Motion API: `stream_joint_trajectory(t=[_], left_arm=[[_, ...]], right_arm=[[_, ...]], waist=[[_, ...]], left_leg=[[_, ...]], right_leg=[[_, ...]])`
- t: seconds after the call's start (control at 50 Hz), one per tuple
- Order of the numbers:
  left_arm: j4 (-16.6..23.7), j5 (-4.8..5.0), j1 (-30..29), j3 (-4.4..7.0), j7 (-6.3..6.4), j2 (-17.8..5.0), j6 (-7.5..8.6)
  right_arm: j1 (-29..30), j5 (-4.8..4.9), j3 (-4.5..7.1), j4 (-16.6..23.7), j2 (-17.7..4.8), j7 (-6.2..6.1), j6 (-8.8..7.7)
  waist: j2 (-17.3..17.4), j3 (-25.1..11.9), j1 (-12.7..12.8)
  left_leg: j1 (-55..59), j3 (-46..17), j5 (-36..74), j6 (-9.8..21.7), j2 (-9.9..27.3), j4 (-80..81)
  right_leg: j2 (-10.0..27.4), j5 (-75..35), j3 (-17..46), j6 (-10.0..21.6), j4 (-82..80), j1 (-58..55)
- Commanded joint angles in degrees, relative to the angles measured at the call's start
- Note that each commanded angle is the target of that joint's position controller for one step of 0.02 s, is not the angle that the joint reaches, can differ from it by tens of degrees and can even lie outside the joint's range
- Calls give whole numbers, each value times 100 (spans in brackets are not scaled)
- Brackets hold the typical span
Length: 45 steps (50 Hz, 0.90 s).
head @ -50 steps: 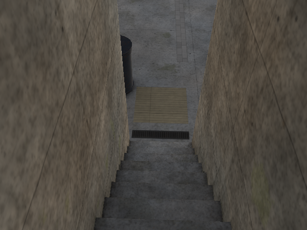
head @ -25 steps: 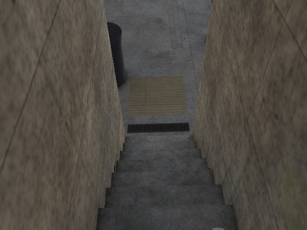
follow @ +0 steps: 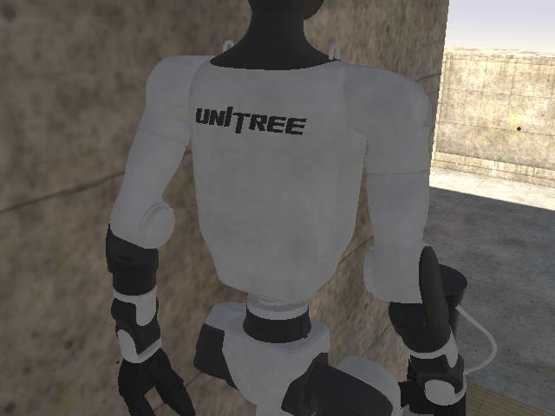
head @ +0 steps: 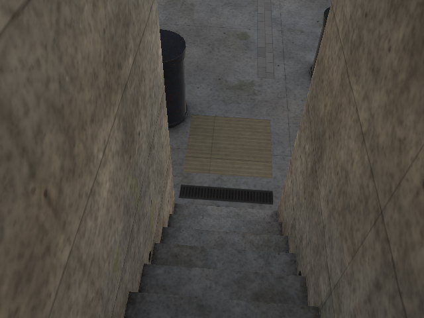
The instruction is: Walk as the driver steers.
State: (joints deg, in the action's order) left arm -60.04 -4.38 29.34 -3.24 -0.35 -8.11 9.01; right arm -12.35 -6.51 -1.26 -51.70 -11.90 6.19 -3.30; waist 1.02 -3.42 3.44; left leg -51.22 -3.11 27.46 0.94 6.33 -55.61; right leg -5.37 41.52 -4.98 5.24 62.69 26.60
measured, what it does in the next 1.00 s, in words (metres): goes down: left foot 0.20 m lower, then right foot 0.21 m lower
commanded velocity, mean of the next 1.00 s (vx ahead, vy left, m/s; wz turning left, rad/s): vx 0.49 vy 0.00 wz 0.00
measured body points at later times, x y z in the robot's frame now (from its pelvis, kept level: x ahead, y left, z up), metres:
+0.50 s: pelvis +0.28 +0.02 -0.25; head +0.29 +0.01 +0.20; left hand +0.38 +0.26 -0.38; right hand +0.23 -0.19 -0.40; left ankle +0.14 +0.10 -0.86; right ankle +0.42 -0.09 -0.96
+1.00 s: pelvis +0.54 +0.01 -0.49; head +0.56 +0.03 -0.04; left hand +0.49 +0.23 -0.65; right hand +0.65 -0.23 -0.62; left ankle +0.63 +0.11 -1.24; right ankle +0.39 -0.08 -1.04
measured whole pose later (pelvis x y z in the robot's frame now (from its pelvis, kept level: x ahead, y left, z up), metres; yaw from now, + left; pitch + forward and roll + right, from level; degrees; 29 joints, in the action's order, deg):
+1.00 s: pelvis +0.54 +0.01 -0.49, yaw +0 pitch +4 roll -5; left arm -58.2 -2.7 25.8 -1.3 -2.0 -10.2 5.5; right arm -12.3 -4.2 -0.3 -52.8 -14.8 5.1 -3.6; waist 4.0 -2.9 5.1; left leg -24.2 0.5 14.7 2.3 4.7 -22.7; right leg -8.2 51.2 -5.4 6.7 87.2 27.3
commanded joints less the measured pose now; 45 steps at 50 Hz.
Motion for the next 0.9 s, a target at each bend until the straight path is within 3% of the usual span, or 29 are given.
stream_joint_trajectory(t=[0.02,0.08,0.12,0.14,0.16,0.2,0.22,0.24,0.28,0.3,0.32,0.38,0.42,0.48,0.5,0.52,0.54,0.56,0.58,0.62,0.64,0.66,0.68,0.7,0.72,0.76,0.8,0.84,0.9], left_arm=[[379,138,-117,316,16,-1504,-111],[266,133,167,416,18,-1413,-359],[110,-93,-290,387,-357,-1235,-452],[22,-75,-239,416,-682,-1167,-397],[249,47,417,390,-784,-565,-378],[1152,150,-581,212,-616,-413,-427],[1351,124,-933,210,-530,-434,-520],[1177,-27,-710,84,-421,-156,-505],[882,-97,-305,180,-576,-513,-660],[838,-183,-1049,315,-628,-912,-639],[714,-262,-899,258,-783,-787,-601],[796,-235,-1563,272,-666,-1073,-601],[727,-127,-1529,279,-608,-1006,-652],[939,-94,-2273,280,-587,-1220,-674],[1078,-4,-2573,222,-586,-1085,-664],[740,-237,-841,237,-546,-1060,-646],[619,65,-460,477,-532,-1487,-580],[277,63,1029,712,-454,-1816,-508],[305,172,1186,730,-474,-2029,-430],[165,-366,1305,758,-513,-1700,-468],[115,-174,915,742,-476,-1672,-467],[26,-178,626,636,-444,-1263,-426],[43,-243,25,279,-384,-228,-312],[-52,-291,41,224,-305,-178,-206],[337,-95,-706,206,-242,-150,-70],[593,-155,-1389,285,-168,-1051,138],[298,21,-631,292,-54,-1146,198],[254,158,71,195,113,-809,123],[332,224,67,353,-23,-1352,-154]], right_arm=[[152,34,121,271,-704,-44,97],[569,153,-6,452,-483,-100,63],[-2311,267,284,-431,-985,-218,-92],[-4090,230,576,-787,-1409,-232,-97],[-3139,383,585,-500,-1745,-85,-116],[-2541,-183,565,-579,-1365,-234,-141],[-2294,-95,409,-714,-742,-251,-185],[-1901,-83,136,-745,195,-290,-333],[-1499,42,23,-711,398,-381,-533],[-721,128,2,-261,182,-422,-632],[-466,-48,90,-154,-423,-447,-719],[-1203,228,56,-269,-338,-673,-767],[-1268,121,146,-289,-906,-543,-590],[-1701,437,197,-349,-957,-546,-351],[-1823,409,254,-393,-998,-604,-302],[-1512,-62,324,-584,-1239,-435,-330],[-1132,102,301,-368,-912,-373,-272],[-1380,-106,268,-683,-858,-55,-233],[-2380,16,229,-761,-108,146,-241],[-1024,423,62,83,-25,2,-213],[-1075,483,93,296,-142,-60,-200],[-919,355,88,387,-181,-148,-191],[-1205,178,-69,252,136,-205,-147],[-1282,139,-27,223,119,-143,-66],[-1319,200,93,5,-156,-108,-47],[-1010,49,149,-122,-267,107,-115],[-735,-127,225,-79,-581,88,-112],[-79,36,171,43,-551,-75,-92],[213,59,143,171,-607,-53,50]], waist=[[-313,673,-122],[-57,700,298],[321,47,-784],[1291,-759,-1588],[1826,-1322,-516],[269,-728,-776],[-323,20,-552],[-543,299,-178],[-588,780,56],[-582,622,-15],[-65,371,258],[-385,141,-356],[-79,337,-286],[-237,840,-867],[-186,805,-1078],[158,444,-286],[-600,412,-120],[-811,-122,353],[-2324,-1359,-262],[-464,-701,380],[-359,-40,11],[55,423,-274],[493,619,-642],[267,842,-709],[458,796,-777],[-75,318,-1018],[-414,153,-602],[-7,94,-113],[-216,609,-21]], left_leg=[[1718,529,-756,-240,-440,1410],[1040,177,-1613,-3,-85,3455],[4430,607,-620,361,-228,3897],[6977,359,881,1180,193,2657],[8417,-824,2789,2044,1077,1580],[7326,-1855,-2540,1879,1490,2236],[6122,-2329,-4845,1809,1500,2504],[5215,-1537,-3751,1340,1072,2288],[2038,-1021,-3177,1710,648,2491],[352,-238,-3527,1523,-27,2402],[-878,66,-4064,1429,-444,2070],[971,17,-4408,1056,-390,746],[199,-262,-5510,1129,-296,561],[2917,-1638,-4625,1302,262,-420],[3638,-1945,-4159,1302,260,-724],[2777,-1623,-3256,1343,278,-1497],[2993,-1646,-3421,1243,139,-2423],[1953,-936,-3000,931,-487,-4464],[-1124,248,-7145,273,-1262,-6866],[-3202,-93,-6101,399,-820,-6962],[-3694,-525,-5285,349,-305,-6759],[-3677,-675,-4685,401,99,-6228],[-3212,-960,-3042,404,552,-4381],[-2580,-702,-2649,363,662,-3988],[-837,-238,-1342,307,496,-2599],[2017,312,-436,-35,71,-2637],[296,-224,-146,-32,165,-1531],[1048,145,745,-103,-37,806],[1445,527,-910,-263,-426,1709]], right_leg=[[1194,-1901,1677,937,-752,974],[1512,-3101,2994,1101,-54,-1167],[1053,-3975,2263,900,2329,-72],[162,-3084,1345,339,5401,1783],[-144,270,534,-71,6713,4301],[593,-1390,1104,-21,6385,5916],[1046,-2152,1360,-14,5610,6448],[1431,-3691,1673,-29,3884,6331],[1637,-5314,1244,-193,2401,4395],[1578,-6036,848,-197,1283,2517],[1235,-6609,451,-249,1833,870],[1231,-8410,847,-226,-1150,1521],[796,-7603,271,-522,-1213,-161],[1051,-6054,802,-597,-3299,1650],[1067,-5582,798,-522,-3934,1790],[880,-6085,477,-301,-2623,-123],[1061,-5725,670,-86,-4686,-505],[859,-6338,263,270,-4369,-2912],[1890,-9533,1121,1499,-1781,-5871],[2255,-6213,2275,1207,-2618,-5245],[2801,-3470,3555,1520,-3101,-3784],[2731,-3392,3392,1539,-3119,-2675],[2389,-3582,2687,1115,-3224,-1422],[2191,-3747,2532,1238,-3333,-284],[1466,-3688,1565,1200,-3332,1477],[686,-3200,721,913,-2682,3511],[1049,-3340,1308,854,-1833,1254],[885,-2333,1143,708,-914,937],[1131,-2430,1914,964,-504,625]])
